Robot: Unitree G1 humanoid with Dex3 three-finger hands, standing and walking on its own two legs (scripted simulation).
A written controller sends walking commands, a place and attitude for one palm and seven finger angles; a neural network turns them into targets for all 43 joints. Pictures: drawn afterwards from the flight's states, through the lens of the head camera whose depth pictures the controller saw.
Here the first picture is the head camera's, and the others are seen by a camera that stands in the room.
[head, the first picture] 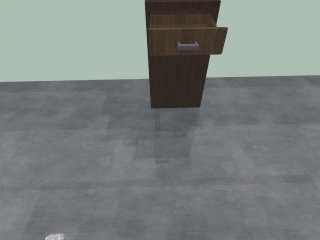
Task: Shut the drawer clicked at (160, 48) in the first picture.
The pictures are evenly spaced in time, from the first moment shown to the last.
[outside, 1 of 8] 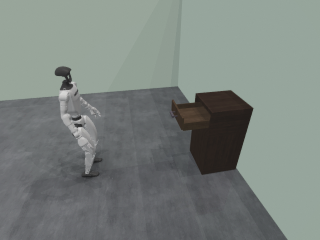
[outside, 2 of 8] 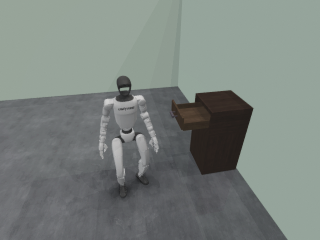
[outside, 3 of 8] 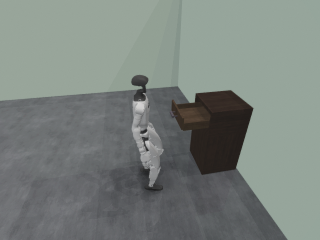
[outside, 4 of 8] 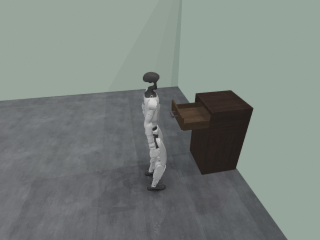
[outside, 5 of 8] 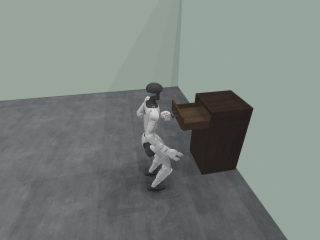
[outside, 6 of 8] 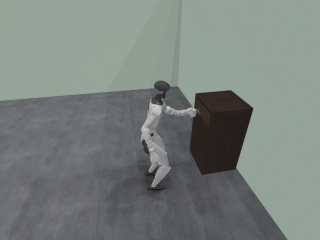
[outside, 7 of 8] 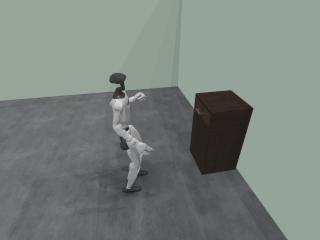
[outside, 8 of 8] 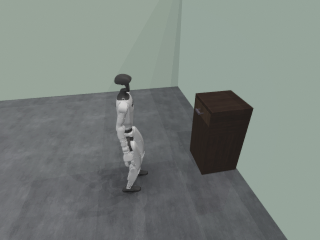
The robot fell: no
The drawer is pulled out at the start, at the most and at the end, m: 0.29 0.29 0.00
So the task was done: yes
